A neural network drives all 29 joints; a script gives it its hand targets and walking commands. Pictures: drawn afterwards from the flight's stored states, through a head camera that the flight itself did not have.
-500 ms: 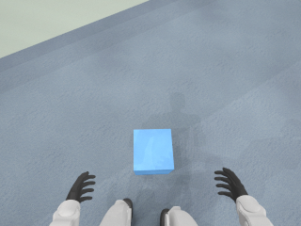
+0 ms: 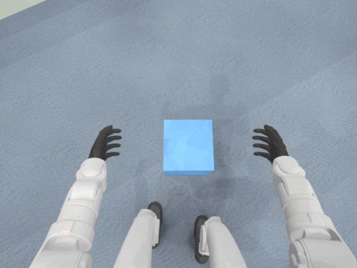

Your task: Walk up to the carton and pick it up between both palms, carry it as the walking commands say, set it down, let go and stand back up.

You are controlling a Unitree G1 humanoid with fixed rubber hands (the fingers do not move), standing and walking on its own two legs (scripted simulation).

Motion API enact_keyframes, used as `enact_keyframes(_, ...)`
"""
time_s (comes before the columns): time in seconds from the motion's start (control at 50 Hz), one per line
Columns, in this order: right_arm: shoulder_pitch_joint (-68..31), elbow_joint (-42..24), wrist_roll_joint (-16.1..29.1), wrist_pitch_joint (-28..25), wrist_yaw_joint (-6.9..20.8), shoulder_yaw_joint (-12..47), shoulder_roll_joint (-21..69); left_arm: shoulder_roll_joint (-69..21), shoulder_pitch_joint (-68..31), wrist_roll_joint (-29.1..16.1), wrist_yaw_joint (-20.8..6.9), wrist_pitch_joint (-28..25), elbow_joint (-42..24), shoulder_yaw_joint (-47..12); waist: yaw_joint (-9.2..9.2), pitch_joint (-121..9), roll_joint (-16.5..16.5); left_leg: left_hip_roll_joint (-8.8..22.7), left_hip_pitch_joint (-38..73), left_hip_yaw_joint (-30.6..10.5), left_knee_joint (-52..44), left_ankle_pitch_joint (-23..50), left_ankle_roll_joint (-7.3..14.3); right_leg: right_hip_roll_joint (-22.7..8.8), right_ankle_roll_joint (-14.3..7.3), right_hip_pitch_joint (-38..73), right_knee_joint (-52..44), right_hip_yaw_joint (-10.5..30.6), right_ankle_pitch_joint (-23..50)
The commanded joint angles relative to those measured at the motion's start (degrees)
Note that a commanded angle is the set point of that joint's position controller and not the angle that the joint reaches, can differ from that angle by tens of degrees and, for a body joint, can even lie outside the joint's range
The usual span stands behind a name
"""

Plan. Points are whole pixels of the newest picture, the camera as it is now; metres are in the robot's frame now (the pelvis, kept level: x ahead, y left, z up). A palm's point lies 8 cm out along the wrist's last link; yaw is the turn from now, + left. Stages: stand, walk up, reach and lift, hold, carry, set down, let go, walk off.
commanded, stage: reach and lift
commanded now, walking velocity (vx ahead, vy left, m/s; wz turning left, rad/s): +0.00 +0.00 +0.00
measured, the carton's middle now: (186, 150) +0.45 -0.02 -0.58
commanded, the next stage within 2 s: none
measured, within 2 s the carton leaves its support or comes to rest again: neither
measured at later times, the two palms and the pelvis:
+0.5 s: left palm (120, 115) +0.45 +0.18 -0.15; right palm (257, 114) +0.47 -0.19 -0.15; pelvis -0.01 +0.01 -0.03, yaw -1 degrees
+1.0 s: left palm (135, 127) +0.45 +0.16 -0.27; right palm (245, 127) +0.47 -0.19 -0.27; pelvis -0.04 +0.01 -0.11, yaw +0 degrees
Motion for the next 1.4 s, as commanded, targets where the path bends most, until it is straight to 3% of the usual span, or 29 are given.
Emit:
enact_keyframes(0.0,-16.7,0.3,0.0,-4.7,1.2,-7.8,-11.0,-1.6,-13.3,-2.5,2.4,-2.9,-1.6,7.9,-2.50,-32.3,2.1,-1.6,27.2,-3.8,6.1,18.1,-2.9,1.6,0.9,3.1,-1.8,2.2,16.4)
enact_keyframes(0.08,-19.1,0.7,0.1,-7.2,1.7,-9.0,-12.2,-4.0,-16.4,-2.0,3.7,-5.1,-3.3,8.4,-1.91,-40.4,4.6,-1.5,35.0,-5.6,8.8,33.1,-3.7,2.7,0.7,-2.8,-1.4,1.9,22.3)
enact_keyframes(0.18,-27.4,-0.5,-0.3,-7.8,1.6,-9.8,-13.1,-3.0,-25.1,-0.6,4.3,-6.3,-4.9,10.6,-1.33,-44.1,3.8,-1.4,32.7,-5.5,10.1,35.2,-3.2,2.7,1.1,-4.9,-1.2,2.8,24.2)
enact_keyframes(0.24,-33.5,-0.4,-1.3,-7.7,1.3,-10.5,-13.7,-2.2,-30.6,0.3,4.5,-6.3,-4.7,12.5,-0.88,-44.4,3.3,-1.6,29.0,-4.7,10.3,32.0,-3.0,2.6,1.3,-4.5,-0.5,3.1,23.9)
enact_keyframes(0.32,-38.9,1.9,-3.1,-6.8,1.2,-12.1,-14.0,-3.3,-34.1,1.3,4.4,-5.2,-1.4,13.8,-1.62,-44.8,3.0,-1.7,25.4,-3.8,10.4,27.2,-3.1,2.8,1.4,-5.0,0.0,2.3,22.0)
enact_keyframes(0.4,-42.0,3.4,-6.4,-5.8,1.2,-14.9,-14.8,-3.0,-38.3,3.0,3.5,-4.1,0.7,15.9,-3.56,-46.0,2.7,-1.8,21.5,-3.0,9.9,23.0,-3.3,2.9,1.5,-4.7,-0.5,1.6,20.4)
enact_keyframes(0.5,-42.1,3.6,-7.9,-5.3,1.8,-16.2,-14.0,-3.3,-38.8,5.1,3.0,-4.1,-0.6,17.4,-3.41,-49.9,3.8,-2.2,22.5,-2.5,9.9,26.2,-3.7,3.3,1.4,-3.9,-0.3,1.0,23.7)
enact_keyframes(0.58,-43.8,3.5,-7.8,-5.7,2.6,-15.9,-12.2,-4.3,-39.4,6.3,2.4,-4.7,0.0,18.1,-2.14,-46.6,4.0,-2.3,16.3,-2.6,11.6,25.2,-3.2,2.7,1.5,-8.8,2.0,2.0,22.8)
enact_keyframes(0.64,-45.2,3.0,-7.9,-6.1,2.6,-15.9,-12.6,-4.3,-41.3,6.4,2.3,-5.1,-0.3,18.1,-2.67,-46.8,3.7,-2.3,12.9,-2.9,13.8,25.3,-3.2,2.7,1.4,-11.3,4.5,2.2,23.2)
enact_keyframes(0.76,-48.5,-0.2,-7.0,-5.9,1.3,-14.7,-13.3,-1.6,-44.6,5.3,2.9,-5.3,-1.4,17.7,-3.07,-53.3,2.2,-2.7,6.8,-2.2,21.1,23.5,-3.1,3.1,1.7,-11.6,11.8,2.7,23.8)
enact_keyframes(0.88,-52.1,2.7,-5.7,-4.8,0.0,-14.3,-15.5,1.3,-47.9,5.0,4.0,-4.4,2.0,18.0,-3.10,-53.3,1.5,-3.1,-1.0,-0.9,28.9,17.3,-3.5,3.5,2.2,-17.1,20.0,2.2,18.5)
enact_keyframes(0.9,-52.1,4.1,-5.3,-4.5,-0.3,-14.2,-15.2,2.2,-48.0,5.5,4.2,-4.3,3.5,18.7,-2.33,-51.9,1.8,-3.1,-2.6,-0.6,30.1,15.9,-3.6,3.6,2.3,-19.0,21.4,2.2,17.0)
enact_keyframes(1.02,-55.8,6.7,-2.2,-3.8,-0.8,-11.4,-15.3,4.1,-52.3,4.1,5.3,-3.7,4.4,17.2,-1.95,-50.9,1.4,-3.4,-6.4,0.2,36.8,11.3,-3.3,3.7,2.4,-26.7,27.7,1.5,10.4)
enact_keyframes(1.22,-63.3,10.4,-0.3,-3.4,-2.2,-9.5,-17.2,7.0,-58.6,2.5,6.3,-3.3,7.9,15.1,-2.74,-46.9,1.1,-3.5,-16.4,1.1,46.3,1.1,-3.2,3.2,2.0,-33.1,36.9,1.4,2.0)
enact_keyframes(1.38,-64.9,10.2,2.0,-4.7,-3.2,-6.9,-18.5,7.7,-60.7,-0.8,6.4,-4.3,8.5,11.0,-3.53,-48.8,1.0,-3.4,-18.3,0.7,54.3,5.2,-2.7,2.4,1.8,-35.4,45.0,1.5,5.5)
